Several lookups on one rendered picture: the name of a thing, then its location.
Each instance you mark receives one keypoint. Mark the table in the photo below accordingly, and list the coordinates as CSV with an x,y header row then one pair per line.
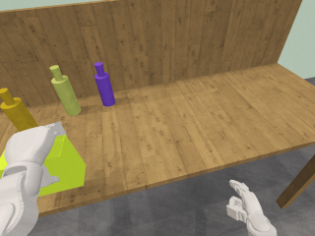
x,y
197,88

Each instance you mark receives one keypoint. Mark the left robot hand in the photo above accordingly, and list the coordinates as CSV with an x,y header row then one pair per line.
x,y
34,145

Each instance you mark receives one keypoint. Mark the sponge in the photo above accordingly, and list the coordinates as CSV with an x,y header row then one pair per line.
x,y
63,161

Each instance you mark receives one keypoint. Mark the robot left forearm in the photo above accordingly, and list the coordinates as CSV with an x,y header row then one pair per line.
x,y
19,190

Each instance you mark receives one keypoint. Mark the robot right forearm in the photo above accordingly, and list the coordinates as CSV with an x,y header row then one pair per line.
x,y
258,224

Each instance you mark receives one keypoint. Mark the right robot hand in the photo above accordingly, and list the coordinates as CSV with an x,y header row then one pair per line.
x,y
240,209

